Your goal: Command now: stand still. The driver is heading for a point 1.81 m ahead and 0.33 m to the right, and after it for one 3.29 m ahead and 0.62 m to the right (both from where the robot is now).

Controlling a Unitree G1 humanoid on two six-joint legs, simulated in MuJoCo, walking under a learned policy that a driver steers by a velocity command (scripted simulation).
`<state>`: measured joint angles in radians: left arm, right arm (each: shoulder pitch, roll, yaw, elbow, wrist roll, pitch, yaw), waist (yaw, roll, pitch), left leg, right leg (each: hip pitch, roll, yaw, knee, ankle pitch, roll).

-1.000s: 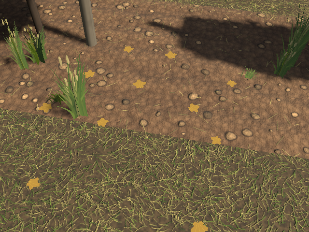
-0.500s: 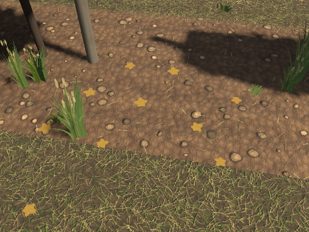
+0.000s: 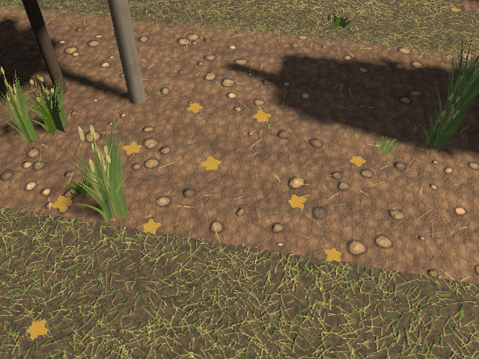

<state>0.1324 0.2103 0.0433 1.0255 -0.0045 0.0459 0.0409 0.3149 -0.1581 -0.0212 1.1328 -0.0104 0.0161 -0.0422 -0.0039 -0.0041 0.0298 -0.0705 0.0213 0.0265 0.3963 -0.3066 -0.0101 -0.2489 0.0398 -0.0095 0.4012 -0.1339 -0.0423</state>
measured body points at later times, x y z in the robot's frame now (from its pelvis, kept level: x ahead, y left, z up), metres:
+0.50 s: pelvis +0.00 +0.00 +0.00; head +0.02 +0.01 +0.45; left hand +0.05 +0.25 -0.15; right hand -0.04 -0.22 -0.16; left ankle -0.06 +0.12 -0.74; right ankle +0.05 -0.09 -0.74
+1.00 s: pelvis +0.07 -0.01 -0.02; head +0.08 -0.03 +0.43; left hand +0.13 +0.25 -0.15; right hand -0.03 -0.25 -0.17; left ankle -0.06 +0.12 -0.74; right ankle +0.07 -0.10 -0.74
